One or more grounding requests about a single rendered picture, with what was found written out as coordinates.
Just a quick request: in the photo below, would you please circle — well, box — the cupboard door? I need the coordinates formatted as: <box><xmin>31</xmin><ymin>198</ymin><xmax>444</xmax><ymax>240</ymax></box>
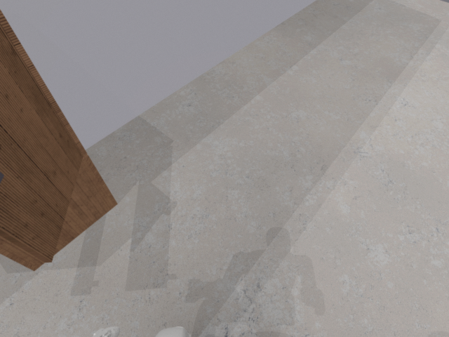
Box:
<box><xmin>0</xmin><ymin>25</ymin><xmax>83</xmax><ymax>263</ymax></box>

